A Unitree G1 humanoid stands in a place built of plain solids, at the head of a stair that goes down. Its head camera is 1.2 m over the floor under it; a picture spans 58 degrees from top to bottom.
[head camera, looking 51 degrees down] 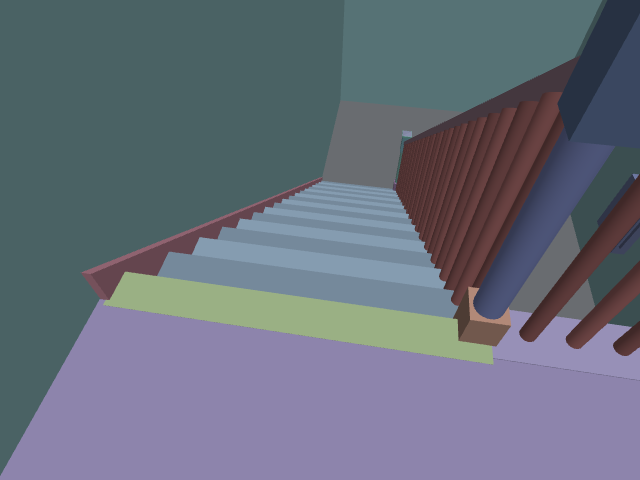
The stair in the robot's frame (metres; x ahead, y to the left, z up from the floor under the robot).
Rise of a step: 0.20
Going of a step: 0.24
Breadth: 1.20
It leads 9 degrees to the right of straight ahead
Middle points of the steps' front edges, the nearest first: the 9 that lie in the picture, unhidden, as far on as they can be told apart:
0.74 0.11 0.00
0.98 0.03 -0.20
1.22 -0.01 -0.40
1.46 -0.05 -0.60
1.70 -0.09 -0.80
1.94 -0.13 -1.00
2.17 -0.17 -1.21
2.41 -0.21 -1.41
2.66 -0.25 -1.61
